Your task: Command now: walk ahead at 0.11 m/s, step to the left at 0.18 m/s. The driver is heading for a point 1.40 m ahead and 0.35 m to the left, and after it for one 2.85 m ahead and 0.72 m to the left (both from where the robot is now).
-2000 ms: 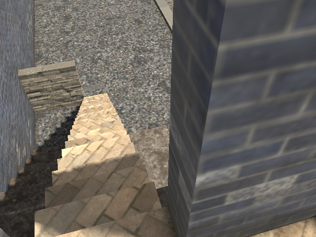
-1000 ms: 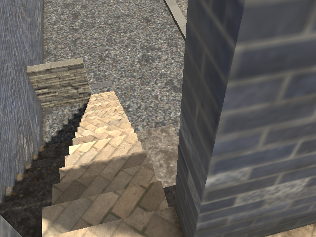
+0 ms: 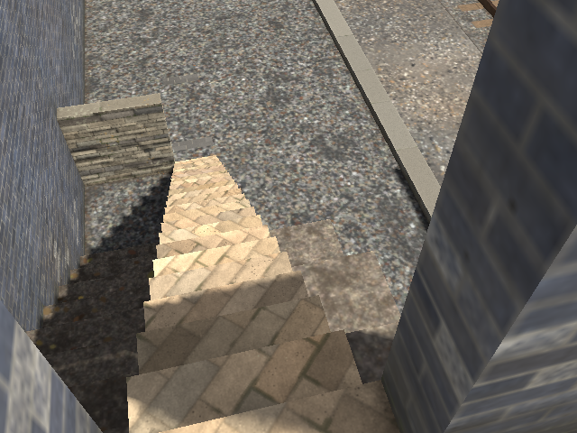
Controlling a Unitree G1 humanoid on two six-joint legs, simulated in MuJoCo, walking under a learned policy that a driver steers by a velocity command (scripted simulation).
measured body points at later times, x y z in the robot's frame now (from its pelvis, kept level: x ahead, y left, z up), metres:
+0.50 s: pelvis +0.06 +0.09 -0.01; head +0.07 +0.11 +0.44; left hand +0.15 +0.36 -0.14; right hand +0.08 -0.17 -0.14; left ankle -0.01 +0.21 -0.74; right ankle +0.04 -0.02 -0.68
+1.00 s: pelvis +0.14 +0.13 -0.02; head +0.14 +0.17 +0.43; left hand +0.12 +0.37 -0.18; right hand +0.24 -0.12 -0.12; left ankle +0.17 +0.21 -0.75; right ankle +0.13 +0.00 -0.74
